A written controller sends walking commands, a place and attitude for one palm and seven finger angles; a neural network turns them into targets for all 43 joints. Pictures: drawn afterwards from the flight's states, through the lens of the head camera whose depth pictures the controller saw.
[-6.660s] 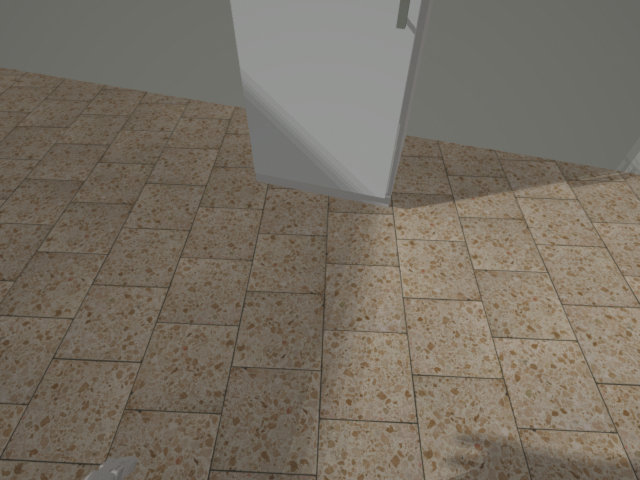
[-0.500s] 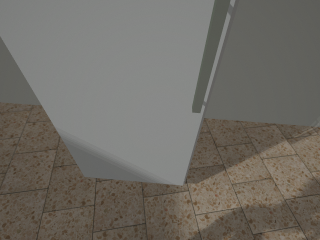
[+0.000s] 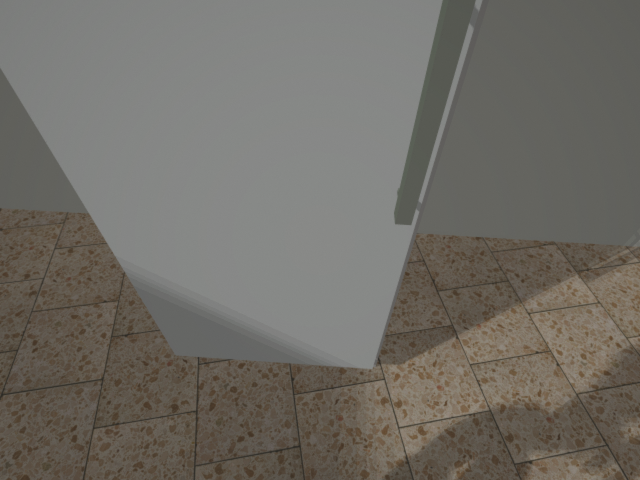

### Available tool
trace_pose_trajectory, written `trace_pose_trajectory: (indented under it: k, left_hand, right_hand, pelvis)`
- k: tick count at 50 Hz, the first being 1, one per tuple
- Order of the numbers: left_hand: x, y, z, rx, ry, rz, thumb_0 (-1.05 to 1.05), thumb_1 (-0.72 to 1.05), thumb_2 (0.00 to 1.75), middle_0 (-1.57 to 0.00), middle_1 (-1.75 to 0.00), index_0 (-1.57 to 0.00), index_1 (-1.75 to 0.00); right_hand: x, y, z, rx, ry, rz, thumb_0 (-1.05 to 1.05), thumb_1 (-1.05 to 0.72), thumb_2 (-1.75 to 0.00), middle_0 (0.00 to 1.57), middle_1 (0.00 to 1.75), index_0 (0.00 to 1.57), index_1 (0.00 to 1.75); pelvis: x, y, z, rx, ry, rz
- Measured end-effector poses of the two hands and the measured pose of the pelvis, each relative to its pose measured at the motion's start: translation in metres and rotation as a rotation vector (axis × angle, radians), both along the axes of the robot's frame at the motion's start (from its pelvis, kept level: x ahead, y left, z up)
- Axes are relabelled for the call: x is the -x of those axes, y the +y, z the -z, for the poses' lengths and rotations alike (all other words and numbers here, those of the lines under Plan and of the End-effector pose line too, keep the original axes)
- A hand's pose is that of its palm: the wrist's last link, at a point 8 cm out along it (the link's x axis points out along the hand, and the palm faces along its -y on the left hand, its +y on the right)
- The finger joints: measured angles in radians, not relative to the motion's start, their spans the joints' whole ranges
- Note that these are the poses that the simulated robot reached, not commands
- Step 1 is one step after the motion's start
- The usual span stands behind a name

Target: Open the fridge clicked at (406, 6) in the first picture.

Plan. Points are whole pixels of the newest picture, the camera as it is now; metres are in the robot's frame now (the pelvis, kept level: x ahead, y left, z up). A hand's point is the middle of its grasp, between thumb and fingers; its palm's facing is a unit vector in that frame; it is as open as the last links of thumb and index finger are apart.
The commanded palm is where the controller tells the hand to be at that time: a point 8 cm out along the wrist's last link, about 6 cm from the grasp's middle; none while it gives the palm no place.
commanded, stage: come to a stop and stand still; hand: right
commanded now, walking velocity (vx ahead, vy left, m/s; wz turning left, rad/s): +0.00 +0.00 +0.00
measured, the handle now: (422, 122) +0.51 -0.10 +0.20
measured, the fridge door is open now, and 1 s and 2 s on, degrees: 0 0 0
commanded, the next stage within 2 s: look again from close up in 0.44 s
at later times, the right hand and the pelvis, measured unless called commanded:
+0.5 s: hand out of the picture +0.03 -0.23 -0.18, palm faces +0.01 +0.97 -0.23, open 7.4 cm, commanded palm none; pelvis +0.01 -0.04 +0.00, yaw +0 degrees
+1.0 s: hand out of the picture +0.02 -0.23 -0.18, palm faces +0.00 +0.98 -0.21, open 7.4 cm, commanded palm none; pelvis +0.01 -0.04 +0.00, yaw +0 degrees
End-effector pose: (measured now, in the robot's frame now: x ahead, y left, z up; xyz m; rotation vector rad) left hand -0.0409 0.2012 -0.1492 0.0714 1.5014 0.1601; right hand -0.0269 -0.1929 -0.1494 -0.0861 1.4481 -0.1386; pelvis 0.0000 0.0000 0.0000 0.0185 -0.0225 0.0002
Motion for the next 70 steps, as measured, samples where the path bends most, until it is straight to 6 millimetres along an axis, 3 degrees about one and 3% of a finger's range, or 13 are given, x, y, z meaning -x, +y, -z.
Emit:
trace_pose_trajectory:
  k: [4, 9, 16, 22, 47, 70]
  left_hand:
    - [-0.027, -0.001, 0.004, -0.023, -0.100, 0.012, 0.00, 0.91, 0.90, -0.20, -0.30, -0.20, -0.30]
    - [-0.047, -0.003, 0.004, -0.045, -0.158, 0.045, 0.02, 0.93, 0.90, -0.20, -0.30, -0.20, -0.30]
    - [-0.063, -0.007, -0.001, -0.055, -0.189, 0.069, 0.01, 0.94, 0.90, -0.20, -0.30, -0.20, -0.30]
    - [-0.072, -0.009, -0.004, -0.059, -0.194, 0.081, 0.01, 0.93, 0.90, -0.20, -0.30, -0.20, -0.30]
    - [-0.086, -0.005, -0.011, -0.081, -0.180, 0.098, 0.00, 0.90, 0.90, -0.20, -0.30, -0.20, -0.30]
    - [-0.088, 0.011, -0.013, -0.090, -0.179, 0.104, 0.00, 0.90, 0.90, -0.20, -0.30, -0.20, -0.30]
  right_hand:
    - [-0.005, -0.012, 0.004, 0.003, -0.022, -0.026, 0.00, -0.91, -0.90, 0.20, 0.30, 0.20, 0.30]
    - [-0.023, -0.038, 0.003, 0.040, -0.074, -0.022, 0.01, -0.91, -0.90, 0.20, 0.30, 0.20, 0.30]
    - [-0.044, -0.069, -0.004, 0.087, -0.119, -0.039, 0.00, -0.91, -0.90, 0.20, 0.30, 0.20, 0.30]
    - [-0.051, -0.082, -0.007, 0.098, -0.118, -0.054, 0.00, -0.91, -0.90, 0.20, 0.30, 0.20, 0.30]
    - [-0.046, -0.080, -0.003, 0.066, -0.069, -0.056, 0.00, -0.91, -0.90, 0.20, 0.30, 0.20, 0.30]
    - [-0.055, -0.081, -0.009, 0.093, -0.090, -0.065, 0.00, -0.91, -0.90, 0.20, 0.30, 0.20, 0.30]
  pelvis:
    - [-0.001, -0.011, 0.006, -0.019, 0.008, 0.004]
    - [-0.005, -0.023, 0.008, -0.002, -0.001, 0.004]
    - [-0.009, -0.033, 0.005, 0.012, 0.002, -0.001]
    - [-0.011, -0.037, 0.003, 0.016, 0.006, -0.005]
    - [-0.014, -0.039, 0.000, 0.017, 0.008, -0.005]
    - [-0.013, -0.029, -0.002, 0.022, 0.009, -0.005]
